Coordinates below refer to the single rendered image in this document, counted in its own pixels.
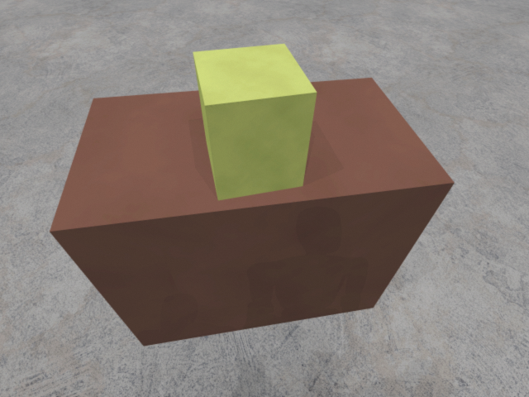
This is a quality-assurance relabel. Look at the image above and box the pedestal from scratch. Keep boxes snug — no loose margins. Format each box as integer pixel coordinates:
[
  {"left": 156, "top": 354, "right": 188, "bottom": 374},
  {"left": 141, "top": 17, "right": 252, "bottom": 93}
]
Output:
[{"left": 50, "top": 78, "right": 455, "bottom": 346}]

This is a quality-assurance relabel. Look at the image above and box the carton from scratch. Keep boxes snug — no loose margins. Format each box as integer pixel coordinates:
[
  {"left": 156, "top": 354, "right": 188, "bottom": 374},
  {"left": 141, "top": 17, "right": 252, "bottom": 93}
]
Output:
[{"left": 193, "top": 44, "right": 317, "bottom": 200}]

